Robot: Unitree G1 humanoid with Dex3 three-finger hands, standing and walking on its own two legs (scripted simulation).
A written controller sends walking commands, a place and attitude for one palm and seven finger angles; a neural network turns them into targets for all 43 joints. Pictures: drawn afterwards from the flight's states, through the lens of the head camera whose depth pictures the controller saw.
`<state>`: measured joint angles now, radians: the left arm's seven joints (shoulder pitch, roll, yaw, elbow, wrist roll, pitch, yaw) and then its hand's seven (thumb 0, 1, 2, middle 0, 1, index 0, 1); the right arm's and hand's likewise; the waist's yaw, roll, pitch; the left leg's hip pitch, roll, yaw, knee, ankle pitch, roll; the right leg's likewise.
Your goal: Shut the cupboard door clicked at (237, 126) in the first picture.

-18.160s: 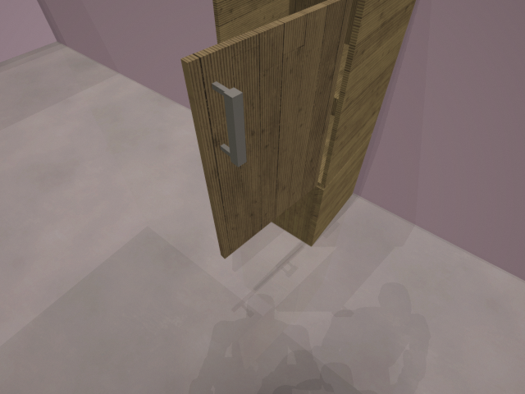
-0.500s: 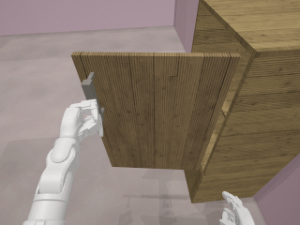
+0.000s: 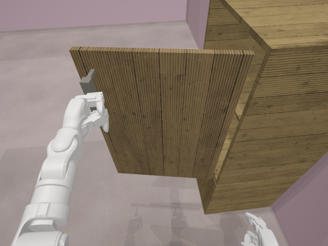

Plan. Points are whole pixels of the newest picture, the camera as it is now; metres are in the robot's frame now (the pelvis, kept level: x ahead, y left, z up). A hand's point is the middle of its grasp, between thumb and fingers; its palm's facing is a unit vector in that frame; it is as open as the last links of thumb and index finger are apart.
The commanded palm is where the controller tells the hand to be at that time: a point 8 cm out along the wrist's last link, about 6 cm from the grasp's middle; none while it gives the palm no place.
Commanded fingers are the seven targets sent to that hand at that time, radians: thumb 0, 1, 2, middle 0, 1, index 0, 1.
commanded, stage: push the door shut along its arc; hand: left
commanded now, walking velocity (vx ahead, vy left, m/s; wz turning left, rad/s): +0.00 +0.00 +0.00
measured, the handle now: (97, 98) +0.45 +0.20 +0.13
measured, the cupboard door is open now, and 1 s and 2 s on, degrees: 79 61 53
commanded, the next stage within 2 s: pull the fist back off the door in 1.58 s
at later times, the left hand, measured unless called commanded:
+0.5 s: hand (106, 105) +0.42 +0.17 +0.14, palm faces -0.14 -0.99 -0.04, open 3.2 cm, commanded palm +0.41 +0.21 +0.14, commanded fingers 0.00 0.90 0.90 -1.30 -1.50 -1.30 -1.50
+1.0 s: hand (120, 88) +0.48 +0.14 +0.14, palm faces -0.29 -0.96 -0.01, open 3.1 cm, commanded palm +0.48 +0.18 +0.14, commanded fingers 0.00 0.90 0.90 -1.30 -1.50 -1.30 -1.50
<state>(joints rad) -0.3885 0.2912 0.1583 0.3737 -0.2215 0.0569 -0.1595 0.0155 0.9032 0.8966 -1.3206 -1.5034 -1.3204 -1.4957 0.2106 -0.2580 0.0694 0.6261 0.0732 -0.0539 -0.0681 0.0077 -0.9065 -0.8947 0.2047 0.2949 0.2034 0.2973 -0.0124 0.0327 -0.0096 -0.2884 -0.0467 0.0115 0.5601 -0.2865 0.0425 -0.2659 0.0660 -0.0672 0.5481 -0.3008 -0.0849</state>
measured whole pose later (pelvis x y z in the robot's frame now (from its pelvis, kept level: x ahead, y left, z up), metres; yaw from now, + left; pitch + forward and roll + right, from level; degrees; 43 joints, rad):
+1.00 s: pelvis +0.00 +0.03 -0.01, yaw +1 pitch +10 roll -1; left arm -0.99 0.38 0.14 1.12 -0.22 -0.21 -0.37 0.02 0.91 0.90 -1.30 -1.50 -1.30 -1.50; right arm 0.36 -0.30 0.03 0.73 0.04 -0.11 -0.04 0.00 -0.91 -0.89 0.21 0.29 0.20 0.30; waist -0.11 0.02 -0.04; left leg -0.54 -0.08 0.01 0.68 -0.32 0.09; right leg -0.51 0.03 -0.08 0.66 -0.34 -0.04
